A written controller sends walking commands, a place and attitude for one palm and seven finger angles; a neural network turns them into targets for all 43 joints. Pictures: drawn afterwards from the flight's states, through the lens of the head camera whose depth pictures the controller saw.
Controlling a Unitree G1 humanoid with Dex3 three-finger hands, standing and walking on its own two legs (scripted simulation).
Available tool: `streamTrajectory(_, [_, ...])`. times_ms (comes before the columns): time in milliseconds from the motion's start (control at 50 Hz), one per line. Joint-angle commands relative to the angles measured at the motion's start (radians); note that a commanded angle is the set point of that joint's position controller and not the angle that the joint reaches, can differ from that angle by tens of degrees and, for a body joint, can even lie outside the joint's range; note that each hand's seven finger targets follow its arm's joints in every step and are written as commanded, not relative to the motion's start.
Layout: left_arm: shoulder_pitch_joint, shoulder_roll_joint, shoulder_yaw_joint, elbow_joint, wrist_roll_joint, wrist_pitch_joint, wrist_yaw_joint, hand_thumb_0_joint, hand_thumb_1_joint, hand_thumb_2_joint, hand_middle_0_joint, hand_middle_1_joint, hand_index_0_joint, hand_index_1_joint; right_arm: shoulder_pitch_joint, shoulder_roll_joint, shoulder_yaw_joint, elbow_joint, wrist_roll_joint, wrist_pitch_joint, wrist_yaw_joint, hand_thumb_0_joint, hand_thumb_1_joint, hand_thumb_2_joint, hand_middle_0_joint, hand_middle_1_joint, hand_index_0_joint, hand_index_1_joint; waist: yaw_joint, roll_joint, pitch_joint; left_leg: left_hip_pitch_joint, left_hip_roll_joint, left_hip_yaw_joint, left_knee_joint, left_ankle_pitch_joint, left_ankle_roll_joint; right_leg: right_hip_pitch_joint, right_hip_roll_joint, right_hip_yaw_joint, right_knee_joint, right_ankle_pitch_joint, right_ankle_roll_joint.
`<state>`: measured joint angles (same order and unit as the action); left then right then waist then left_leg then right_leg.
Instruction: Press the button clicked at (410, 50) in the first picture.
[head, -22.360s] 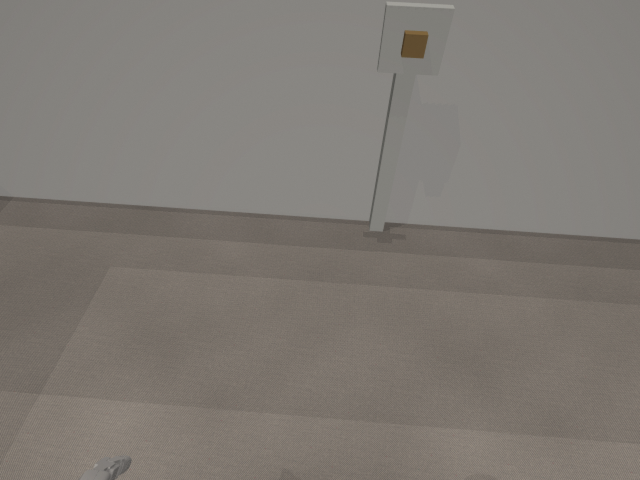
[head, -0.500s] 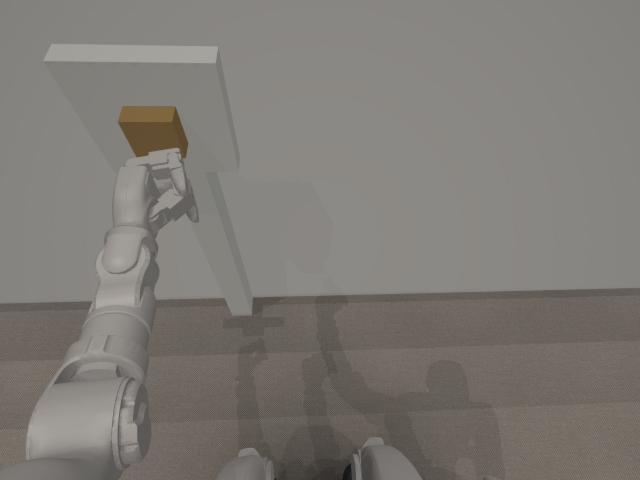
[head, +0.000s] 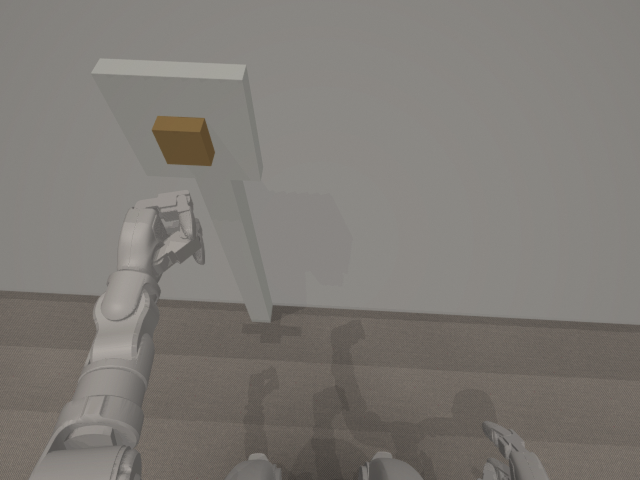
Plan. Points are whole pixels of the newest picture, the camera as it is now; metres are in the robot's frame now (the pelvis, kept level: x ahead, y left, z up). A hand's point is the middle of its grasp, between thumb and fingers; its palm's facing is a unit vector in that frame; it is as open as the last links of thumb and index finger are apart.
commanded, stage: draw the hand back to the body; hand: left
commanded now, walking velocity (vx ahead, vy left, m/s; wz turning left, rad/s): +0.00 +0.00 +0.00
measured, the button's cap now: (185, 140) +0.53 +0.19 +0.09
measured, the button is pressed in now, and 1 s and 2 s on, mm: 0 0 0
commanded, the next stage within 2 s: step back with the hand held close in 1.44 s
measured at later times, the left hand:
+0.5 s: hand (118, 284) +0.30 +0.20 +0.12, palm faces -0.01 -1.00 -0.09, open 3.1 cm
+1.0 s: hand out of the picture +0.23 +0.25 +0.18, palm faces +0.32 -0.88 -0.36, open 3.1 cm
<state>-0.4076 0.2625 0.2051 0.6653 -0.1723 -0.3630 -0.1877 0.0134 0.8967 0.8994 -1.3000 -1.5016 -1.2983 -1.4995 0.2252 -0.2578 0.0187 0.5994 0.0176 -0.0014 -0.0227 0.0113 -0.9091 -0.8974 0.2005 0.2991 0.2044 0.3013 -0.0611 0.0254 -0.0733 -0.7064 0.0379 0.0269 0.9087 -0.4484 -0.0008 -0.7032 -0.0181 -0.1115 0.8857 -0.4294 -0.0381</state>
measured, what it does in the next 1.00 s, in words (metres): rises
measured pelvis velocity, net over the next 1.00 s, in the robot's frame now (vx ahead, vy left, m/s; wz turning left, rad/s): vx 0.03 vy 0.03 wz -0.01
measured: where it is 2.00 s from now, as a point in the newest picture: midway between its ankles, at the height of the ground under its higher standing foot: outside the picture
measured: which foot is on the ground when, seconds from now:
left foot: down 0.00-1.00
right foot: down 0.00-1.00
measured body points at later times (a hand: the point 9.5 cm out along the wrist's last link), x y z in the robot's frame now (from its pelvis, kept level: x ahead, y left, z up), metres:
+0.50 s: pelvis +0.00 +0.01 +0.03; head +0.02 -0.01 +0.48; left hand +0.29 +0.25 +0.13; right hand +0.16 -0.23 -0.06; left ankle -0.01 +0.12 -0.69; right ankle +0.00 -0.10 -0.69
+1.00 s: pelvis +0.03 +0.03 +0.05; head +0.01 +0.00 +0.50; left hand +0.21 +0.29 +0.20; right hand +0.22 -0.18 -0.03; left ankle -0.01 +0.12 -0.69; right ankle +0.00 -0.10 -0.69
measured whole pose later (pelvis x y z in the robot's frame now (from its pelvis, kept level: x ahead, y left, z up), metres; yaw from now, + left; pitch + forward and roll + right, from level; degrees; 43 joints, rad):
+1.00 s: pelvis +0.03 +0.03 +0.05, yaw -1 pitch -3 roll -1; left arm 0.46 0.30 0.19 -0.38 -0.05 -0.04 0.10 0.01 0.89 0.90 -1.30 -1.50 -1.30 -1.50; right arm 0.19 -0.22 0.05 0.60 0.00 -0.08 -0.06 0.02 -0.91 -0.90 0.20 0.30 0.21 0.30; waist 0.05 0.08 0.01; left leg -0.07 0.00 0.06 0.41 -0.28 0.03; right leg -0.08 -0.02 -0.08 0.38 -0.25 0.01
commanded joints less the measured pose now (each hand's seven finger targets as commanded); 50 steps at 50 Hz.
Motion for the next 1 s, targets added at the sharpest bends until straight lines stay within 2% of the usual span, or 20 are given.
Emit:
streamTrajectory(0, [-0.232, 0.219, 0.088, -0.296, -0.041, -0.074, -0.034, 0.0, 0.9, 0.9, -1.3, -1.5, -1.3, -1.5, 0.071, -0.122, -0.046, -0.122, 0.009, -0.043, -0.01, 0.0, -0.9, -0.9, 0.2, 0.3, 0.2, 0.3, 0.022, 0.056, -0.494, 0.225, -0.044, -0.02, -0.108, 0.412, 0.019, 0.355, 0.014, 0.107, -0.098, 0.526, 0.02])
streamTrajectory(60, [-0.065, 0.206, 0.096, -0.323, -0.065, -0.027, -0.048, 0.0, 0.9, 0.9, -1.3, -1.5, -1.3, -1.5, 0.053, -0.12, -0.044, -0.158, 0.02, -0.044, -0.007, 0.0, -0.9, -0.9, 0.2, 0.3, 0.2, 0.3, 0.039, -0.016, -0.45, 0.201, -0.041, -0.007, -0.145, 0.405, 0.024, 0.409, 0.012, 0.106, -0.13, 0.565, 0.03])
streamTrajectory(80, [-0.026, 0.213, 0.108, -0.304, -0.075, -0.004, -0.051, 0.0, 0.9, 0.9, -1.3, -1.5, -1.3, -1.5, 0.047, -0.123, -0.041, -0.164, 0.026, -0.043, -0.009, 0.0, -0.9, -0.9, 0.2, 0.3, 0.2, 0.3, 0.037, -0.065, -0.381, 0.171, -0.04, -0.007, -0.162, 0.361, 0.025, 0.402, 0.012, 0.102, -0.149, 0.53, 0.033])
streamTrajectory(120, [0.008, 0.205, 0.102, -0.339, -0.087, 0.02, -0.057, 0.0, 0.9, 0.9, -1.3, -1.5, -1.3, -1.5, 0.024, -0.125, -0.041, -0.178, 0.034, -0.045, -0.013, 0.0, -0.9, -0.9, 0.2, 0.3, 0.2, 0.3, 0.033, -0.088, -0.308, 0.162, -0.039, -0.004, -0.188, 0.308, 0.028, 0.391, 0.007, 0.109, -0.188, 0.464, 0.037])
streamTrajectory(160, [0.029, 0.182, 0.081, -0.411, -0.093, 0.032, -0.057, 0.0, 0.9, 0.9, -1.3, -1.5, -1.3, -1.5, 0.006, -0.121, -0.038, -0.189, 0.039, -0.054, -0.017, 0.0, -0.9, -0.9, 0.2, 0.3, 0.2, 0.3, 0.033, -0.043, -0.265, 0.192, -0.04, 0.0, -0.214, 0.27, 0.028, 0.366, 0.009, 0.105, -0.214, 0.398, 0.035])
streamTrajectory(220, [0.011, 0.195, 0.076, -0.496, -0.101, 0.035, -0.055, 0.0, 0.9, 0.9, -1.3, -1.5, -1.3, -1.5, -0.006, -0.123, -0.037, -0.187, 0.04, -0.073, -0.028, 0.0, -0.9, -0.9, 0.2, 0.3, 0.2, 0.3, 0.017, -0.054, -0.231, 0.226, -0.034, -0.009, -0.232, 0.238, 0.033, 0.354, 0.011, 0.11, -0.249, 0.323, 0.038])
streamTrajectory(260, [0.016, 0.206, 0.083, -0.561, -0.1, 0.03, -0.053, 0.0, 0.9, 0.9, -1.3, -1.5, -1.3, -1.5, -0.017, -0.117, -0.034, -0.187, 0.039, -0.091, -0.035, 0.0, -0.9, -0.9, 0.2, 0.3, 0.2, 0.3, 0.029, 0.019, -0.245, 0.274, -0.034, -0.013, -0.253, 0.235, 0.031, 0.365, 0.013, 0.107, -0.258, 0.302, 0.03])
streamTrajectory(320, [0.054, 0.219, 0.091, -0.614, -0.111, 0.036, -0.058, 0.0, 0.9, 0.9, -1.3, -1.5, -1.3, -1.5, -0.029, -0.118, -0.031, -0.181, 0.039, -0.118, -0.046, 0.0, -0.9, -0.9, 0.2, 0.3, 0.2, 0.3, 0.028, -0.016, -0.246, 0.309, -0.03, -0.021, -0.269, 0.234, 0.034, 0.383, 0.014, 0.102, -0.276, 0.287, 0.032])
streamTrajectory(420, [0.21, 0.206, 0.096, -0.681, -0.129, 0.083, -0.088, 0.0, 0.9, 0.9, -1.3, -1.5, -1.3, -1.5, -0.067, -0.115, -0.022, -0.193, 0.045, -0.159, -0.051, 0.0, -0.9, -0.9, 0.2, 0.3, 0.2, 0.3, 0.059, 0.014, -0.216, 0.366, -0.029, -0.03, -0.309, 0.277, 0.03, 0.414, 0.015, 0.078, -0.288, 0.327, 0.023])
streamTrajectory(440, [0.242, 0.177, 0.075, -0.696, -0.13, 0.101, -0.097, 0.0, 0.9, 0.9, -1.3, -1.5, -1.3, -1.5, -0.072, -0.109, -0.017, -0.198, 0.048, -0.166, -0.05, 0.0, -0.9, -0.9, 0.2, 0.3, 0.2, 0.3, 0.062, 0.034, -0.203, 0.381, -0.03, -0.029, -0.318, 0.294, 0.028, 0.412, 0.016, 0.069, -0.29, 0.343, 0.021])
streamTrajectory(460, [0.25, 0.253, 0.044, -0.834, 0.005, 0.112, 0.044, 0.0, 0.9, 0.9, -1.3, -1.5, -1.3, -1.5, -0.099, -0.102, -0.029, -0.179, 0.032, -0.155, -0.061, 0.0, -0.9, -0.9, 0.2, 0.3, 0.2, 0.3, 0.091, -0.017, -0.174, 0.425, -0.026, -0.02, -0.362, 0.295, 0.04, 0.434, -0.007, 0.102, -0.371, 0.312, 0.015])
streamTrajectory(500, [0.419, 0.137, -0.014, -0.818, 0.031, 0.167, 0.148, 0.0, 0.9, 0.9, -1.3, -1.5, -1.3, -1.5, -0.099, -0.095, -0.023, -0.185, 0.028, -0.153, -0.067, 0.0, -0.9, -0.9, 0.2, 0.3, 0.2, 0.3, 0.072, -0.064, -0.071, 0.433, -0.017, -0.023, -0.403, 0.258, 0.037, 0.419, -0.011, 0.086, -0.41, 0.272, 0.023])
streamTrajectory(520, [0.444, 0.143, -0.022, -0.853, 0.046, 0.184, 0.172, 0.0, 0.9, 0.9, -1.3, -1.5, -1.3, -1.5, -0.112, -0.099, -0.023, -0.176, 0.027, -0.148, -0.066, 0.0, -0.9, -0.9, 0.2, 0.3, 0.2, 0.3, 0.079, -0.068, -0.064, 0.453, -0.011, -0.023, -0.414, 0.28, 0.041, 0.446, -0.007, 0.089, -0.427, 0.287, 0.02])
streamTrajectory(600, [0.455, 0.184, 0.012, -1.011, 0.094, 0.212, 0.253, 0.0, 0.9, 0.9, -1.3, -1.5, -1.3, -1.5, -0.122, -0.086, -0.012, -0.167, 0.014, -0.14, -0.07, 0.0, -0.9, -0.9, 0.2, 0.3, 0.2, 0.3, 0.079, 0.055, -0.083, 0.556, -0.011, -0.023, -0.47, 0.368, 0.03, 0.523, -0.006, 0.077, -0.452, 0.357, 0.013])
streamTrajectory(620, [0.464, 0.201, 0.019, -1.03, 0.1, 0.22, 0.264, 0.0, 0.9, 0.9, -1.3, -1.5, -1.3, -1.5, -0.129, -0.09, -0.01, -0.161, 0.008, -0.14, -0.072, 0.0, -0.9, -0.9, 0.2, 0.3, 0.2, 0.3, 0.084, 0.023, -0.07, 0.56, -0.009, -0.025, -0.481, 0.383, 0.032, 0.54, -0.001, 0.077, -0.467, 0.365, 0.013])
streamTrajectory(720, [0.52, 0.189, 0.017, -1.139, 0.12, 0.24, 0.297, 0.0, 0.9, 0.9, -1.3, -1.5, -1.3, -1.5, -0.142, -0.082, -0.004, -0.156, -0.006, -0.146, -0.071, 0.0, -0.9, -0.9, 0.2, 0.3, 0.2, 0.3, 0.09, 0.045, -0.058, 0.629, -0.008, -0.029, -0.525, 0.452, 0.026, 0.593, 0.004, 0.069, -0.501, 0.394, 0.011])
streamTrajectory(800, [0.656, 0.157, 0.019, -1.189, 0.125, 0.255, 0.303, 0.0, 0.9, 0.9, -1.3, -1.5, -1.3, -1.5, -0.143, -0.076, -0.007, -0.159, -0.011, -0.145, -0.057, 0.0, -0.9, -0.9, 0.2, 0.3, 0.2, 0.3, 0.101, 0.048, -0.053, 0.668, 0.0, -0.031, -0.535, 0.573, 0.017, 0.625, 0.005, 0.064, -0.507, 0.453, 0.015])
streamTrajectory(860, [0.732, 0.167, 0.051, -1.212, 0.124, 0.263, 0.3, 0.0, 0.9, 0.9, -1.3, -1.5, -1.3, -1.5, -0.147, -0.078, -0.012, -0.158, -0.015, -0.134, -0.047, 0.0, -0.9, -0.9, 0.2, 0.3, 0.2, 0.3, 0.106, -0.002, -0.025, 0.653, 0.001, -0.034, -0.541, 0.587, 0.015, 0.643, 0.01, 0.06, -0.517, 0.469, 0.016])
streamTrajectory(920, [0.801, 0.183, 0.086, -1.23, 0.125, 0.269, 0.299, 0.0, 0.9, 0.9, -1.3, -1.5, -1.3, -1.5, -0.154, -0.077, -0.016, -0.156, -0.018, -0.126, -0.041, 0.0, -0.9, -0.9, 0.2, 0.3, 0.2, 0.3, 0.114, 0.018, 0.002, 0.646, 0.001, -0.029, -0.544, 0.585, 0.013, 0.646, 0.011, 0.064, -0.527, 0.473, 0.016])
streamTrajectory(980, [0.836, 0.213, 0.138, -1.307, 0.121, 0.259, 0.303, 0.0, 0.9, 0.9, -1.3, -1.5, -1.3, -1.5, -0.154, -0.069, -0.02, -0.168, -0.021, -0.126, -0.04, 0.0, -0.9, -0.9, 0.2, 0.3, 0.2, 0.3, 0.123, 0.032, -0.029, 0.65, -0.002, -0.026, -0.536, 0.615, 0.014, 0.671, 0.006, 0.067, -0.521, 0.51, 0.016])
